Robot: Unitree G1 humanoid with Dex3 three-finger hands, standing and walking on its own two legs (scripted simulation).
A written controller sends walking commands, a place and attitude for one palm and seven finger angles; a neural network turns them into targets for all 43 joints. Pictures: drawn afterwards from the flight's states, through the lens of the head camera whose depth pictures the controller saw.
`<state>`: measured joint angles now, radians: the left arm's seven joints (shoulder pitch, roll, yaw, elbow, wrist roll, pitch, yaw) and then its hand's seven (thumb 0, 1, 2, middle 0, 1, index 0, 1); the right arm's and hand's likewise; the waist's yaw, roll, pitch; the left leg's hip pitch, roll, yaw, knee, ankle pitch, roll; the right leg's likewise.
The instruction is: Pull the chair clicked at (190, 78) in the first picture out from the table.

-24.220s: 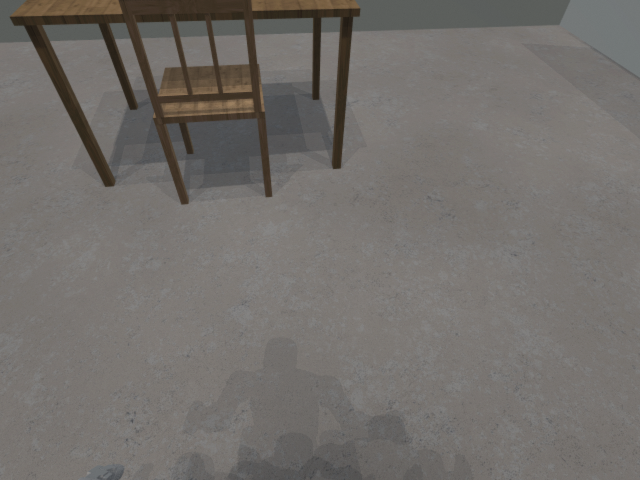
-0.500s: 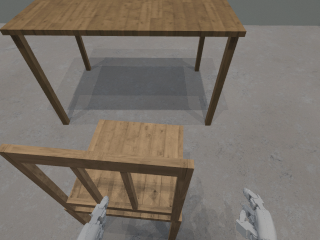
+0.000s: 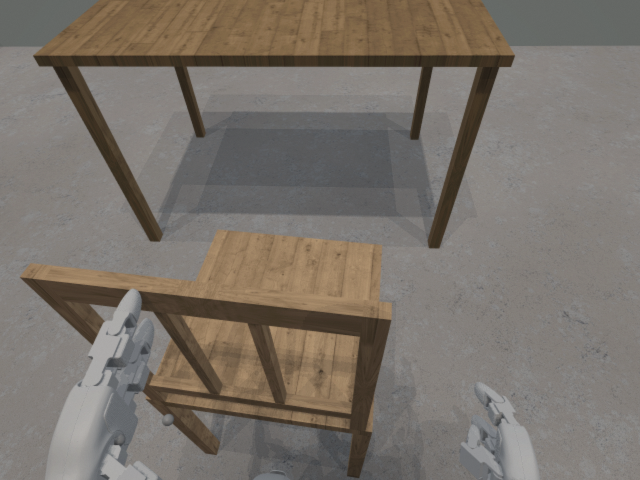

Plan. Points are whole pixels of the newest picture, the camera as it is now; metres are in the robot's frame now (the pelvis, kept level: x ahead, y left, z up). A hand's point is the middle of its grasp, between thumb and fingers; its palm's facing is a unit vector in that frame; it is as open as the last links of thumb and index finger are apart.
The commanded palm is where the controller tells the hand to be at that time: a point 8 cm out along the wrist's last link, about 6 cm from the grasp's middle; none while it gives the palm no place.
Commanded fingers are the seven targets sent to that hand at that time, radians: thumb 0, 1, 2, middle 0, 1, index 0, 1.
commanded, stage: draw the hand back to the body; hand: left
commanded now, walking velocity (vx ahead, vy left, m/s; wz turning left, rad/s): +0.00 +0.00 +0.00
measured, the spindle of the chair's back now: (194, 355) +0.29 +0.21 -0.04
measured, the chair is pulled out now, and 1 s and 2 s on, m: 0.60 0.60 0.60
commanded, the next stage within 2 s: step back with the hand held close in 1.06 s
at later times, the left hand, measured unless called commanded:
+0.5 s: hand (51, 339) +0.20 +0.24 +0.19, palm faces +0.38 -0.82 -0.43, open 12.0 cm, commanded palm +0.15 +0.28 +0.22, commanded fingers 0.00 0.61 0.76 -0.16 -0.24 -0.16 -0.24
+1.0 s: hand (21, 286) +0.23 +0.26 +0.22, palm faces +0.44 -0.78 -0.45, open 7.5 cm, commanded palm +0.18 +0.30 +0.25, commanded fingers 0.00 0.90 0.90 -0.20 -0.30 -0.20 -0.30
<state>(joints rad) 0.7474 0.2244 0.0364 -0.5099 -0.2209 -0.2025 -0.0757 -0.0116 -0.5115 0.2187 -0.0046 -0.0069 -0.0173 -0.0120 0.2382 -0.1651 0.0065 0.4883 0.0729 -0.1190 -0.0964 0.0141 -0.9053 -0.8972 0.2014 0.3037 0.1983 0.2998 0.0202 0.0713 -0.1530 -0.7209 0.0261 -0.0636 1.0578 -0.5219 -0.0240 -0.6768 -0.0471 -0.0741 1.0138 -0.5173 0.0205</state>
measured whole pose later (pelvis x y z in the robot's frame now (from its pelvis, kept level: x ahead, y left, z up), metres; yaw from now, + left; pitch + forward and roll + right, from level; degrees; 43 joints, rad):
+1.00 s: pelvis +0.03 +0.00 +0.07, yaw -1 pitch -2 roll -1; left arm 0.49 0.36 0.33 -0.45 -0.06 -0.01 0.15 0.02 0.88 0.89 -0.20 -0.30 -0.21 -0.30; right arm 0.17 -0.23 0.00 0.67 0.03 -0.11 -0.10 0.01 -0.91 -0.90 0.20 0.30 0.20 0.30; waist 0.06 0.08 0.01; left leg -0.14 0.03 -0.02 0.50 -0.32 -0.02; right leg -0.12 -0.03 -0.06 0.47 -0.31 0.02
